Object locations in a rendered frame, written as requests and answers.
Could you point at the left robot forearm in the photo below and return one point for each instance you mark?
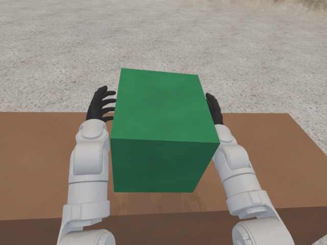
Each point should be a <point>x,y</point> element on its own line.
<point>87,202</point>

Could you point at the right robot upper arm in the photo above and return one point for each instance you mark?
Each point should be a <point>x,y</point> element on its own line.
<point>261,231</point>

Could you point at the left robot upper arm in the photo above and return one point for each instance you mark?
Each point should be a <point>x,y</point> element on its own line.
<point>88,237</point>

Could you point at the carton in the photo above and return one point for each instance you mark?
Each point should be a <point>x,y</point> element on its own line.
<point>163,136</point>

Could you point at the robot right hand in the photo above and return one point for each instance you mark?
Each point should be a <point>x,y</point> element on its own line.
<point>214,109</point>

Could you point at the robot left hand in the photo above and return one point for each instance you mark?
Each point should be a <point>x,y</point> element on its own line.
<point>95,110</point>

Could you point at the right robot forearm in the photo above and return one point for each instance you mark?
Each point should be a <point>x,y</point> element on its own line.
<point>245,197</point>

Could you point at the pedestal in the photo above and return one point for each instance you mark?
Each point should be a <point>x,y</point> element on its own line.
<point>35,151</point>

